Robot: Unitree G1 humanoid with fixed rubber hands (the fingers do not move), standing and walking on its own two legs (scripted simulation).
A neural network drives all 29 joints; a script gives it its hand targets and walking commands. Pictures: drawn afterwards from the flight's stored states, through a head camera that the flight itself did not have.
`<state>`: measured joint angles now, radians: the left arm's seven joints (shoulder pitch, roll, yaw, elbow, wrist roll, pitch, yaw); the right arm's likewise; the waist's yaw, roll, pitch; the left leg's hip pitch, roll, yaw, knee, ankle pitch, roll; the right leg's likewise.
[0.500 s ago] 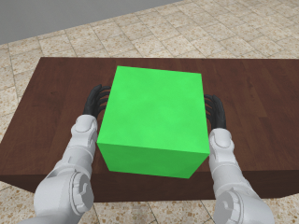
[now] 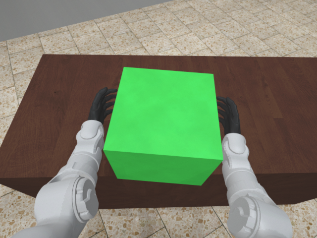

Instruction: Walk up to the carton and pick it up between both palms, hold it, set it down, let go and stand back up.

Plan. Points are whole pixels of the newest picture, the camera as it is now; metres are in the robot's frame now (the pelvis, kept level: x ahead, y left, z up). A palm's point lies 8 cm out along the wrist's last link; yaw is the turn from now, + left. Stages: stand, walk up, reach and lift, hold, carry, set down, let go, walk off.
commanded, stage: set down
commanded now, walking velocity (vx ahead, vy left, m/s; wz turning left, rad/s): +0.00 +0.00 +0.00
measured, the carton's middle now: (163, 128) +0.43 +0.00 -0.04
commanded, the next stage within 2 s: none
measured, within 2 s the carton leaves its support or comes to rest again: neither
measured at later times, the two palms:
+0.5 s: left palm (97, 116) +0.42 +0.17 +0.03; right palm (230, 128) +0.39 -0.18 +0.03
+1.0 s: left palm (97, 116) +0.42 +0.17 +0.03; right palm (230, 128) +0.39 -0.18 +0.03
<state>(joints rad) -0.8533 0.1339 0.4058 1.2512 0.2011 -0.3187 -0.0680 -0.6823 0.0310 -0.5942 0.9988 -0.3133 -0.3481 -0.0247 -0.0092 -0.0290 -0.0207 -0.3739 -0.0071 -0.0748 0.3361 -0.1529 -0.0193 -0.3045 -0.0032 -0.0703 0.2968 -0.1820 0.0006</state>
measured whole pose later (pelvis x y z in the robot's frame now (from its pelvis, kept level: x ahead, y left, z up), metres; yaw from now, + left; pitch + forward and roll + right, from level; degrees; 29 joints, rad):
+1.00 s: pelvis +0.00 +0.00 +0.00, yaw +0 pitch +12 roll -1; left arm -0.88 0.13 0.48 1.28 0.30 -0.34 -0.07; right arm -0.70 0.05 -0.69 1.01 -0.39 -0.36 0.01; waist -0.02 -0.03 -0.04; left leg -0.40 -0.01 -0.07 0.35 -0.16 -0.02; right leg -0.33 0.00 -0.07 0.30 -0.18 0.00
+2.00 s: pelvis -0.05 +0.01 -0.03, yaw -1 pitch +22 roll -2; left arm -0.88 0.38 -0.20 1.52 -0.47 -0.46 -0.04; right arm -0.74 -0.34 0.15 1.32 0.41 -0.38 0.03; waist -0.04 0.03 -0.23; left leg -0.81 0.00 -0.07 0.63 -0.19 -0.02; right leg -0.74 0.00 -0.07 0.58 -0.22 0.00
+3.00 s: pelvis -0.06 -0.01 -0.02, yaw +0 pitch +7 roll -1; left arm -0.21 0.43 -0.14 0.84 -0.42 -0.30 -0.08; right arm -0.10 -0.22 0.10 0.60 0.41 -0.22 -0.08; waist -0.03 -0.01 -0.14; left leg -0.50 0.00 -0.07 0.59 -0.21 -0.02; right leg -0.45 0.00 -0.07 0.59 -0.26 -0.02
